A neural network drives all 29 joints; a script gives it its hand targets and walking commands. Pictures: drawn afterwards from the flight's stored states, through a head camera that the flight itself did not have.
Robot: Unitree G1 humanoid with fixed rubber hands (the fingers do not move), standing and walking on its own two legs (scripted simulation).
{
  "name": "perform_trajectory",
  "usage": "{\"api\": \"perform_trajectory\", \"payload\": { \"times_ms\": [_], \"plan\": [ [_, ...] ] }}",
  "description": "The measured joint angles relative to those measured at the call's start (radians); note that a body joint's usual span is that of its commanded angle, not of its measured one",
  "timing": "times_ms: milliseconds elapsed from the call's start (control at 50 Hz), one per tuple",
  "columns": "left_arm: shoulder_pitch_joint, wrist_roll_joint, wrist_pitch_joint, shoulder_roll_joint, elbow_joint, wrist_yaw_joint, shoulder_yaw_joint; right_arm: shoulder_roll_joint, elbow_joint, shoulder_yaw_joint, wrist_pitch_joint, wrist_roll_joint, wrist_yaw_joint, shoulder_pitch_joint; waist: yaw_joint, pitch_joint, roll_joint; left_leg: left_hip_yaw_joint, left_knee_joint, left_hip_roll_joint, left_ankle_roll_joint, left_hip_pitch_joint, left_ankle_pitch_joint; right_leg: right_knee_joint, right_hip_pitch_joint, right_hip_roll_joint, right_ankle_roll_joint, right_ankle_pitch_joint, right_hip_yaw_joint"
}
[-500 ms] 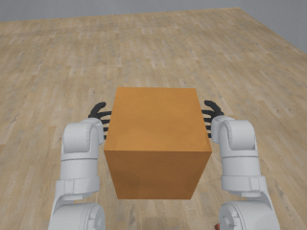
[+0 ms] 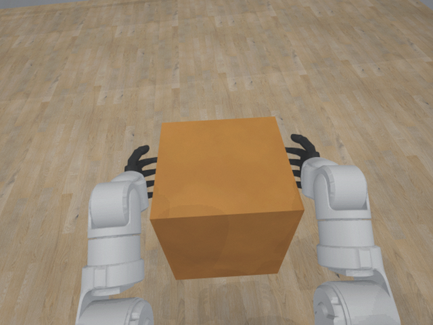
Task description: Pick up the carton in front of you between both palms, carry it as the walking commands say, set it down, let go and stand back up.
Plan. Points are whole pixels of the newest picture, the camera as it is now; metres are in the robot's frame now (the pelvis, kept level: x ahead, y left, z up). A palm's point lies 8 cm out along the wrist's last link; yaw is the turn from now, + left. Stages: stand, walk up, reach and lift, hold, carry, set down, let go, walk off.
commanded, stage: carry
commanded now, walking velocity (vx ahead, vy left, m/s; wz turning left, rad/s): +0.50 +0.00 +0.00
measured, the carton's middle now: (222, 202) +0.36 +0.01 +0.01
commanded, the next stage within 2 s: none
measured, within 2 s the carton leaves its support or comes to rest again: neither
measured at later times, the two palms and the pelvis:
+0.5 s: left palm (171, 78) +0.69 +0.13 +0.06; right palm (291, 80) +0.66 -0.16 +0.06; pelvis +0.32 +0.01 -0.03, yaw -1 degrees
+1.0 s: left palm (188, 25) +0.93 +0.10 +0.08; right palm (285, 19) +0.95 -0.20 +0.07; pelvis +0.63 -0.06 -0.01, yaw +1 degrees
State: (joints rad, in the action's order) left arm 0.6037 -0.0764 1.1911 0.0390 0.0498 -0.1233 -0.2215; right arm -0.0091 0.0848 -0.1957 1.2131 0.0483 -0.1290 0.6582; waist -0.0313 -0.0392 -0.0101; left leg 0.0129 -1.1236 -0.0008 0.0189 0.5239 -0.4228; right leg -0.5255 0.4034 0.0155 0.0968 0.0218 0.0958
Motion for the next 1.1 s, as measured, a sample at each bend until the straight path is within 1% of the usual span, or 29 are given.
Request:
{"api": "perform_trajectory", "payload": {
  "times_ms": [80,140,180,220,260,280,300,320,340,360,380,420,460,500,560,620,700,740,760,780,820,840,860,900,960,1020,1060,1100],
  "plan": [
    [-0.009,0.026,-0.016,-0.003,-0.050,-0.005,-0.007,-0.028,-0.080,-0.006,-0.007,0.023,0.000,-0.023,-0.030,-0.006,-0.002,0.008,0.134,-0.014,0.001,0.127,0.139,0.032,-0.083,0.012,0.005,-0.059,0.008],
    [-0.002,0.039,-0.025,-0.006,-0.066,-0.005,-0.003,-0.043,-0.132,-0.015,-0.008,0.036,0.000,-0.040,-0.049,0.010,-0.003,0.023,0.311,-0.014,0.003,0.153,0.294,0.043,-0.155,0.026,0.008,-0.119,0.009],
    [0.008,0.044,-0.030,-0.009,-0.053,-0.005,0.005,-0.047,-0.147,-0.023,-0.006,0.043,0.001,-0.048,-0.059,0.032,-0.007,0.038,0.455,-0.007,0.014,0.133,0.408,0.043,-0.208,0.040,0.007,-0.169,0.009],
    [0.021,0.045,-0.030,-0.015,-0.023,-0.005,0.015,-0.047,-0.138,-0.030,-0.001,0.052,0.006,-0.050,-0.065,0.061,-0.008,0.061,0.586,0.004,0.035,0.087,0.512,0.027,-0.265,0.053,0.004,-0.233,0.006],
    [0.037,0.047,-0.023,-0.029,0.019,-0.005,0.023,-0.046,-0.099,-0.035,0.001,0.064,0.012,-0.038,-0.060,0.092,-0.004,0.099,0.691,0.020,0.051,0.008,0.591,-0.048,-0.306,0.058,0.000,-0.322,-0.001],
    [0.047,0.047,-0.020,-0.041,0.044,-0.005,0.028,-0.048,-0.070,-0.034,-0.001,0.073,0.015,-0.027,-0.052,0.108,0.003,0.109,0.701,0.026,0.068,-0.039,0.509,-0.136,-0.300,0.054,-0.005,-0.367,-0.004],
    [0.064,0.050,-0.020,-0.055,0.072,-0.004,0.029,-0.049,-0.038,-0.035,-0.009,0.080,0.018,-0.012,-0.035,0.116,0.023,0.113,0.668,0.043,0.085,-0.050,0.384,-0.270,-0.259,0.041,-0.021,-0.421,-0.020],
    [0.079,0.053,-0.023,-0.066,0.103,-0.002,0.026,-0.048,-0.002,-0.033,-0.018,0.084,0.019,0.005,-0.015,0.115,0.040,0.120,0.616,0.058,0.097,-0.038,0.309,-0.432,-0.192,0.034,-0.038,-0.476,-0.050],
    [0.085,0.053,-0.023,-0.071,0.129,-0.001,0.022,-0.045,0.032,-0.029,-0.022,0.085,0.019,0.014,0.004,0.114,0.042,0.123,0.580,0.064,0.106,-0.033,0.274,-0.578,-0.121,0.035,-0.044,-0.497,-0.073],
    [0.083,0.050,-0.019,-0.070,0.149,-0.001,0.022,-0.039,0.056,-0.024,-0.021,0.081,0.020,0.010,0.021,0.113,0.036,0.123,0.562,0.066,0.108,-0.037,0.262,-0.682,-0.054,0.032,-0.047,-0.489,-0.085],
    [0.078,0.044,-0.013,-0.065,0.162,-0.001,0.024,-0.034,0.068,-0.018,-0.017,0.073,0.020,-0.002,0.036,0.109,0.031,0.122,0.558,0.068,0.108,-0.049,0.248,-0.744,0.008,0.024,-0.050,-0.469,-0.092],
    [0.062,0.028,0.004,-0.051,0.158,-0.001,0.026,-0.022,0.067,-0.006,-0.008,0.048,0.016,-0.029,0.062,0.092,0.021,0.119,0.574,0.068,0.107,-0.088,0.222,-0.770,0.116,-0.005,-0.059,-0.430,-0.096],
    [0.048,0.015,0.014,-0.039,0.131,-0.001,0.024,-0.012,0.049,0.005,-0.007,0.020,0.007,-0.048,0.086,0.070,0.015,0.115,0.600,0.064,0.102,-0.129,0.204,-0.723,0.203,-0.037,-0.069,-0.403,-0.095],
    [0.035,0.006,0.015,-0.028,0.094,-0.001,0.016,-0.009,0.030,0.010,-0.015,0.000,-0.001,-0.055,0.107,0.052,0.010,0.109,0.626,0.058,0.098,-0.169,0.186,-0.642,0.270,-0.062,-0.078,-0.376,-0.093],
    [0.018,-0.005,0.009,-0.012,0.035,-0.002,0.001,-0.012,0.006,0.010,-0.033,-0.015,-0.009,-0.052,0.124,0.040,0.007,0.100,0.670,0.045,0.085,-0.231,0.159,-0.490,0.328,-0.083,-0.085,-0.314,-0.084],
    [0.006,-0.010,0.002,-0.004,-0.023,-0.002,-0.009,-0.016,-0.019,0.006,-0.047,-0.023,-0.011,-0.039,0.124,0.040,0.007,0.093,0.702,0.030,0.064,-0.298,0.120,-0.320,0.330,-0.082,-0.079,-0.215,-0.064],
    [-0.002,-0.007,0.001,-0.004,-0.080,-0.002,-0.011,-0.023,-0.052,0.001,-0.046,-0.022,-0.012,-0.020,0.103,0.063,0.009,0.088,0.702,0.008,0.027,-0.388,0.032,-0.076,0.241,-0.049,-0.058,-0.095,-0.007],
    [0.004,-0.006,0.004,-0.003,-0.080,-0.002,-0.007,-0.023,-0.065,-0.005,-0.036,-0.016,-0.009,-0.019,0.092,0.080,0.012,0.077,0.621,-0.001,0.008,-0.410,-0.034,0.065,0.135,-0.032,-0.045,-0.027,0.039],
    [0.005,-0.010,-0.001,0.003,-0.074,-0.002,-0.004,-0.015,-0.067,-0.005,-0.032,-0.015,-0.005,-0.019,0.079,0.089,-0.003,0.072,0.529,-0.017,0.000,-0.391,-0.065,0.069,0.107,-0.020,-0.034,-0.062,0.053],
    [0.006,-0.018,-0.007,0.011,-0.066,-0.002,0.000,-0.008,-0.064,-0.008,-0.031,-0.013,0.000,-0.019,0.067,0.086,-0.021,0.050,0.392,-0.029,-0.008,-0.346,-0.074,0.030,0.105,-0.008,-0.022,-0.105,0.065],
    [-0.006,-0.031,-0.003,0.027,-0.052,-0.002,0.008,-0.007,-0.066,-0.016,-0.019,-0.007,0.010,-0.041,0.051,0.081,-0.018,0.016,0.124,-0.013,-0.012,-0.229,-0.072,0.000,0.080,-0.012,-0.007,-0.168,0.071],
    [-0.025,-0.035,0.004,0.034,-0.057,-0.002,0.009,-0.015,-0.072,-0.019,-0.010,-0.001,0.012,-0.059,0.045,0.079,-0.009,0.015,0.047,-0.008,-0.012,-0.176,-0.052,0.015,0.055,-0.016,-0.010,-0.178,0.070],
    [-0.050,-0.036,0.011,0.042,-0.070,-0.002,0.007,-0.027,-0.082,-0.020,-0.001,0.007,0.014,-0.079,0.040,0.078,-0.002,0.021,0.013,-0.009,-0.014,-0.130,-0.022,0.042,0.024,-0.020,-0.014,-0.181,0.070],
    [-0.107,-0.034,0.020,0.060,-0.112,-0.002,0.000,-0.056,-0.118,-0.019,0.010,0.025,0.018,-0.125,0.030,0.074,0.008,0.037,0.038,-0.023,-0.022,-0.056,0.032,0.105,-0.041,-0.024,-0.014,-0.185,0.067],
    [-0.197,-0.031,0.014,0.091,-0.204,0.001,-0.011,-0.105,-0.203,-0.010,0.003,0.051,0.025,-0.209,0.014,0.071,0.016,0.052,0.157,-0.044,-0.036,0.022,0.087,0.189,-0.133,-0.030,-0.017,-0.194,0.058],
    [-0.286,-0.030,-0.006,0.121,-0.291,0.014,-0.012,-0.152,-0.302,0.007,-0.017,0.074,0.033,-0.309,0.006,0.083,0.013,0.062,0.279,-0.059,-0.045,0.072,0.156,0.245,-0.219,-0.033,-0.027,-0.221,0.050],
    [-0.336,-0.028,-0.016,0.119,-0.325,0.026,0.014,-0.156,-0.356,0.040,-0.027,0.085,0.034,-0.373,0.006,0.096,0.008,0.075,0.359,-0.065,-0.047,0.087,0.212,0.270,-0.279,-0.032,-0.036,-0.249,0.048],
    [-0.370,-0.029,-0.021,0.108,-0.333,0.031,0.049,-0.139,-0.382,0.072,-0.025,0.088,0.035,-0.419,0.008,0.116,0.004,0.094,0.437,-0.067,-0.045,0.088,0.272,0.288,-0.338,-0.031,-0.047,-0.283,0.047]
  ]
}}
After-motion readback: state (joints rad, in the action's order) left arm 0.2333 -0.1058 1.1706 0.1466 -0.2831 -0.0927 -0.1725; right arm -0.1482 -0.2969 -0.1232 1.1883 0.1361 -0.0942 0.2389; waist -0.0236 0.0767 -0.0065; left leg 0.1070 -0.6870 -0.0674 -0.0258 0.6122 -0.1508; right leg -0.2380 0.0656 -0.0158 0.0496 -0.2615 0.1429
